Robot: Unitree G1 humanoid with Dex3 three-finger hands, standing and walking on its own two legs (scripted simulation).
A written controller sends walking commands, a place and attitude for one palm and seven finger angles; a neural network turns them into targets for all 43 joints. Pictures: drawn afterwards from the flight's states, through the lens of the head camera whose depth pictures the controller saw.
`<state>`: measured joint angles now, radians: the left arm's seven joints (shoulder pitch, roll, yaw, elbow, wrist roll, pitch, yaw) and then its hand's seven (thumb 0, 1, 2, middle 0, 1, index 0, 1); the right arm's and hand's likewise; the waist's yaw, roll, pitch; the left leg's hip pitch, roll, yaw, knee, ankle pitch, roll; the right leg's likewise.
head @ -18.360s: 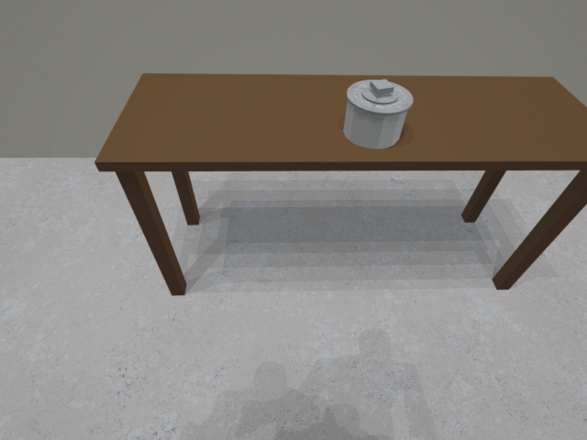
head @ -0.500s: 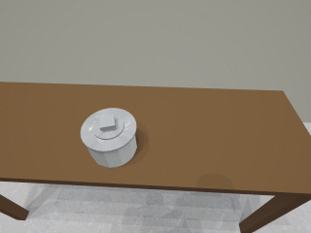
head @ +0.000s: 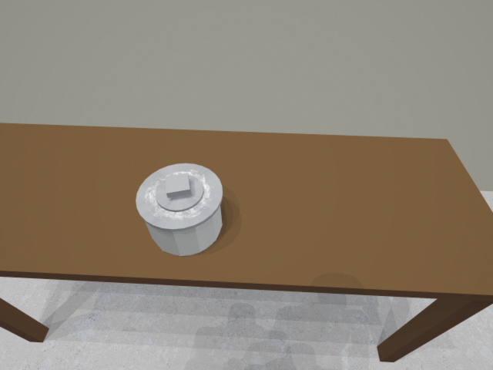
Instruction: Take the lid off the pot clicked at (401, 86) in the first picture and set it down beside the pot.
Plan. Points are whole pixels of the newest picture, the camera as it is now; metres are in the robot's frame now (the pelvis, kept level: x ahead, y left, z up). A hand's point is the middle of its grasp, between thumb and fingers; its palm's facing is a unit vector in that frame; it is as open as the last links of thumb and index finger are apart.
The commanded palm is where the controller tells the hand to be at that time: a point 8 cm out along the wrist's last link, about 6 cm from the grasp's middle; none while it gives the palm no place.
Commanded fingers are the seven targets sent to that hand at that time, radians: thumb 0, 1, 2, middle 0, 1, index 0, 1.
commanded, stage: look again from close up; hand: left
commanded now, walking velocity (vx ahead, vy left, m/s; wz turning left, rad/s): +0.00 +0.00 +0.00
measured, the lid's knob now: (177, 185) +0.42 +0.16 +0.05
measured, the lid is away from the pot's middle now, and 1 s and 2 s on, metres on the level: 0.00 0.00 0.00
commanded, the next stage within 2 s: lift the closed hand beside the body in 0.38 s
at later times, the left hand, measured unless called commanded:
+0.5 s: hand out of the picture -0.03 +0.17 -0.18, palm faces +0.02 -0.98 -0.19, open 7.4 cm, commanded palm +0.08 +0.22 -0.07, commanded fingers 0.00 0.90 0.90 -0.29 -0.40 -0.29 -0.40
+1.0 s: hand out of the picture +0.11 +0.21 -0.07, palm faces +0.22 -0.92 -0.31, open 3.5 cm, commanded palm +0.07 +0.26 -0.03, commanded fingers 0.00 0.90 0.90 -1.30 -1.50 -1.30 -1.50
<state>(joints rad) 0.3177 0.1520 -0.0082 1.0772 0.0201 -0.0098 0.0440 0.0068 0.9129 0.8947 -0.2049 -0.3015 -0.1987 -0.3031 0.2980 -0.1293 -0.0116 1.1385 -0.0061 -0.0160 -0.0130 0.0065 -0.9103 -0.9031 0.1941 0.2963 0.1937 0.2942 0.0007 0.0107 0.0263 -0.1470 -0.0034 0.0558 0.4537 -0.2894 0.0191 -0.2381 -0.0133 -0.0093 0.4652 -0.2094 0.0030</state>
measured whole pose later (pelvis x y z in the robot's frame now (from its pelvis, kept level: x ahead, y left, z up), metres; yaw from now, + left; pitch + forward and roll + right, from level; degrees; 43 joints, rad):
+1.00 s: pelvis +0.00 -0.01 -0.01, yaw +3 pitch +0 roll -1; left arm 0.58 0.22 0.07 0.09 0.00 -0.04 0.09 0.02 0.91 0.89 -0.97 -1.14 -0.97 -1.14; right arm 0.25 -0.25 -0.04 0.58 0.02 -0.22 -0.03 0.01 -0.91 -0.90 0.19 0.30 0.24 0.33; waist 0.02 0.00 0.04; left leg -0.25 0.00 0.00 0.59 -0.34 0.01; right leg -0.30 -0.02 -0.07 0.56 -0.26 -0.01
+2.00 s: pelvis +0.02 +0.00 +0.00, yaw +3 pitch -2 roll -1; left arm 0.62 0.29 0.20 -0.36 0.00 -0.09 0.09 0.02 0.90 0.89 -1.30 -1.50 -1.30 -1.50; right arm 0.21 -0.19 0.00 0.65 0.01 -0.16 -0.05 0.02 -0.91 -0.90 0.20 0.30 0.18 0.29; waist 0.07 0.06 0.02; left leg -0.12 -0.01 0.00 0.49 -0.33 0.02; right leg -0.18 -0.03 -0.07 0.48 -0.26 0.01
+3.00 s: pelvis -0.02 +0.00 +0.00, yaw +3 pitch -1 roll +0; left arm 0.06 0.66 0.06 -0.14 0.76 0.01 -0.26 0.00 -0.16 1.31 -0.88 -0.21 -0.87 -0.21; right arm 0.15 -0.27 0.02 0.57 0.05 0.07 -0.01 0.02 -0.91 -0.90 0.20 0.30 0.20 0.29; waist 0.06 0.11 0.03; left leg -0.17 -0.03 0.01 0.42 -0.23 0.03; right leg -0.23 -0.04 -0.05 0.40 -0.15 0.01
